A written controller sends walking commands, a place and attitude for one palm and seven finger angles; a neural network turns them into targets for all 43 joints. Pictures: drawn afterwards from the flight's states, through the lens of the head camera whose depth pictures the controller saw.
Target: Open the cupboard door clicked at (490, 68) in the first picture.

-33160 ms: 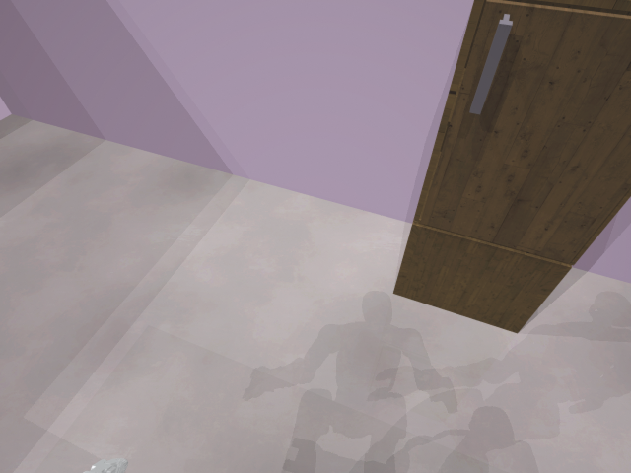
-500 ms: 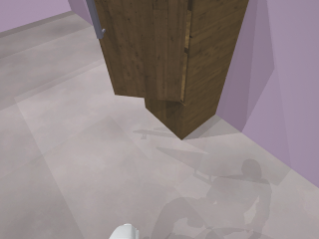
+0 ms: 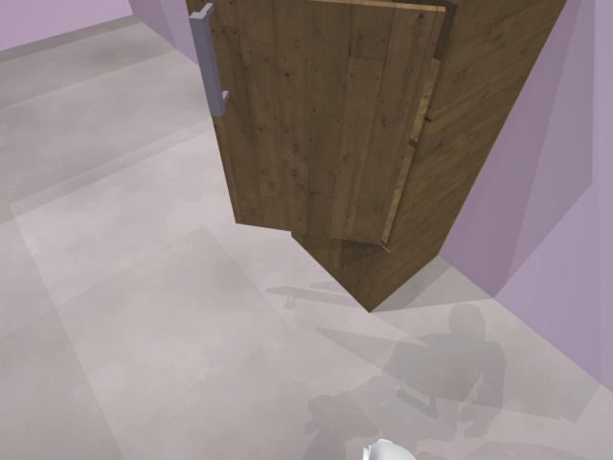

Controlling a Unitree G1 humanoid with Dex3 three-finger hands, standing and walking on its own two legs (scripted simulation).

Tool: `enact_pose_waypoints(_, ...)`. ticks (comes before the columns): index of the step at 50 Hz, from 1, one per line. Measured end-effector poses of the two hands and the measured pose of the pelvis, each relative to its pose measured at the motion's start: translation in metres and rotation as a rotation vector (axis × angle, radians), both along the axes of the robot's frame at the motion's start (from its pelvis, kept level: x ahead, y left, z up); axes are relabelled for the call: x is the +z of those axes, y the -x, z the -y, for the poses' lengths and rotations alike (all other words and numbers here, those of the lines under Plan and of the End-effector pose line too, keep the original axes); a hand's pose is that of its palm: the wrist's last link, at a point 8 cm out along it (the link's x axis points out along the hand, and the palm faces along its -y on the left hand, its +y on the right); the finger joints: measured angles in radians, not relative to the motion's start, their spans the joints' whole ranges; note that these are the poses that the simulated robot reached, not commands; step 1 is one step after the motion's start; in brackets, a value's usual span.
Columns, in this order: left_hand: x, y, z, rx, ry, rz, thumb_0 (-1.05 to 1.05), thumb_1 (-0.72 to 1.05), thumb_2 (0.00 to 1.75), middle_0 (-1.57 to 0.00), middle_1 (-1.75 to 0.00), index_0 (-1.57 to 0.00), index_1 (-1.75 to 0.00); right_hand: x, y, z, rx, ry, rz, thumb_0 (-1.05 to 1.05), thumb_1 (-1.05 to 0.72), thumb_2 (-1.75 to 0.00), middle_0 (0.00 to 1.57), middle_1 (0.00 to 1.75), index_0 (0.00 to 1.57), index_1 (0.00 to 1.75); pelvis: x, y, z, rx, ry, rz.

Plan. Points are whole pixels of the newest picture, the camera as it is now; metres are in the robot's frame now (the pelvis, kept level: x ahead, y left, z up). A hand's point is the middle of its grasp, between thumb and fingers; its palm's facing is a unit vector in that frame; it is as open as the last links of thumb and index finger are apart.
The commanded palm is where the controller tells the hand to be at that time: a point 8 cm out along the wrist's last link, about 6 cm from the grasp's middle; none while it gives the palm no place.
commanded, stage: take the last steps up to it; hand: left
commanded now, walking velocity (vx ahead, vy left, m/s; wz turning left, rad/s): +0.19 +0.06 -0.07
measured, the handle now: (213, 62) +0.70 +0.23 +0.14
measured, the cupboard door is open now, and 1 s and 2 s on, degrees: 40 40 40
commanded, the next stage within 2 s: come to a stop and stand still in 0.06 s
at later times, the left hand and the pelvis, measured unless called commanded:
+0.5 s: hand (189, 405) +0.21 +0.21 -0.18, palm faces +0.01 -0.98 -0.22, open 7.2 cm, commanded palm none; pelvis +0.14 +0.03 -0.01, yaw -1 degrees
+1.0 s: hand (181, 438) +0.17 +0.21 -0.18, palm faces -0.04 -0.98 -0.21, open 7.4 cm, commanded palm none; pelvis +0.11 +0.02 +0.00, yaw -3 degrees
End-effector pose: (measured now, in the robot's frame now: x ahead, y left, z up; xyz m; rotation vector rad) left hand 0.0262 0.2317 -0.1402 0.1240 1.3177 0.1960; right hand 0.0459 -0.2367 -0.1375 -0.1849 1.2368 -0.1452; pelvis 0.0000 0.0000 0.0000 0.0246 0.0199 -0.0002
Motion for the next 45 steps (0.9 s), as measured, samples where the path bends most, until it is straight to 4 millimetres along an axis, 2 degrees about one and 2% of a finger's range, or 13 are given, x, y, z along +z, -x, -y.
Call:
enact_pose_waypoints(3, 0.008, -0.063, -0.007, -0.049, -0.027, 0.088, 0.01, 0.93, 0.90, -0.19, -0.30, -0.20, -0.29, -0.006, 0.012, 0.001, -0.033, -0.015, -0.088, -0.02, -0.94, -0.90, 0.21, 0.30, 0.20, 0.30, -0.001, -0.025, 0.000, -0.008, -0.006, 0.003)
enact_pose_waypoints(7, 0.013, -0.135, -0.003, -0.113, -0.056, 0.169, 0.01, 0.92, 0.90, -0.19, -0.30, -0.20, -0.29, -0.020, 0.023, -0.001, -0.081, -0.050, -0.203, -0.01, -0.93, -0.90, 0.20, 0.30, 0.20, 0.30, -0.008, -0.061, 0.006, -0.020, -0.014, 0.011)
enact_pose_waypoints(9, 0.010, -0.162, 0.002, -0.131, -0.067, 0.207, 0.01, 0.92, 0.90, -0.19, -0.30, -0.20, -0.29, -0.029, 0.023, -0.001, -0.098, -0.069, -0.253, 0.00, -0.92, -0.90, 0.20, 0.30, 0.20, 0.30, -0.016, -0.079, 0.011, -0.018, -0.009, 0.014)
enact_pose_waypoints(11, 0.011, -0.175, 0.007, -0.133, -0.065, 0.216, 0.01, 0.92, 0.90, -0.19, -0.30, -0.20, -0.29, -0.030, 0.014, -0.002, -0.108, -0.078, -0.286, 0.00, -0.92, -0.90, 0.20, 0.30, 0.20, 0.30, -0.016, -0.092, 0.012, -0.014, 0.005, 0.020)
enact_pose_waypoints(17, 0.009, -0.178, 0.015, -0.119, -0.035, 0.102, 0.00, 0.92, 0.90, -0.20, -0.30, -0.20, -0.30, -0.017, -0.047, -0.010, -0.133, -0.074, -0.238, 0.00, -0.91, -0.90, 0.20, 0.30, 0.20, 0.30, -0.001, -0.120, 0.006, -0.023, 0.005, 0.007)
enact_pose_waypoints(22, 0.003, -0.181, -0.010, -0.086, -0.034, 0.054, 0.00, 0.94, 0.90, -0.20, -0.30, -0.21, -0.30, -0.011, -0.104, -0.020, -0.101, -0.043, -0.159, 0.00, -0.92, -0.90, 0.20, 0.30, 0.20, 0.30, -0.001, -0.135, -0.011, -0.021, 0.012, 0.008)
enact_pose_waypoints(25, -0.009, -0.181, -0.030, -0.071, -0.022, 0.031, 0.00, 0.93, 0.90, -0.20, -0.30, -0.21, -0.30, -0.008, -0.134, -0.026, -0.083, -0.004, -0.101, 0.00, -0.92, -0.90, 0.20, 0.30, 0.20, 0.30, -0.006, -0.143, -0.027, -0.018, 0.028, 0.011)
enact_pose_waypoints(27, -0.020, -0.181, -0.044, -0.055, -0.012, 0.021, 0.00, 0.92, 0.90, -0.20, -0.30, -0.21, -0.30, -0.009, -0.150, -0.031, -0.065, 0.028, -0.058, 0.00, -0.92, -0.90, 0.20, 0.30, 0.20, 0.30, -0.015, -0.149, -0.039, -0.016, 0.054, 0.007)
enact_pose_waypoints(30, -0.025, -0.178, -0.059, -0.049, -0.019, -0.006, 0.00, 0.92, 0.90, -0.20, -0.30, -0.21, -0.30, 0.000, -0.164, -0.040, -0.043, 0.059, -0.017, 0.00, -0.92, -0.90, 0.20, 0.30, 0.20, 0.30, -0.014, -0.150, -0.046, -0.026, 0.057, 0.007)
enact_pose_waypoints(34, -0.020, -0.172, -0.069, -0.047, -0.015, -0.028, 0.01, 0.91, 0.90, -0.20, -0.30, -0.20, -0.30, 0.014, -0.172, -0.049, -0.033, 0.081, 0.021, 0.00, -0.91, -0.90, 0.20, 0.30, 0.20, 0.30, -0.005, -0.146, -0.051, -0.038, 0.070, -0.006)
enact_pose_waypoints(38, -0.015, -0.162, -0.073, -0.061, -0.006, -0.048, 0.01, 0.91, 0.90, -0.19, -0.30, -0.20, -0.29, 0.022, -0.165, -0.051, -0.047, 0.085, 0.038, 0.00, -0.91, -0.90, 0.21, 0.30, 0.20, 0.30, 0.001, -0.140, -0.052, -0.060, 0.079, -0.021)
enact_pose_waypoints(41, -0.011, -0.154, -0.070, -0.076, -0.001, -0.061, 0.01, 0.91, 0.90, -0.19, -0.30, -0.20, -0.29, 0.024, -0.150, -0.047, -0.065, 0.080, 0.031, 0.00, -0.91, -0.90, 0.21, 0.30, 0.20, 0.30, 0.004, -0.133, -0.049, -0.069, 0.086, -0.025)
enact_pose_waypoints(45, -0.008, -0.146, -0.057, -0.100, 0.004, -0.064, 0.01, 0.91, 0.90, -0.19, -0.30, -0.20, -0.29, 0.019, -0.119, -0.036, -0.097, 0.063, -0.011, 0.00, -0.91, -0.90, 0.21, 0.30, 0.20, 0.30, 0.004, -0.123, -0.040, -0.067, 0.088, -0.023)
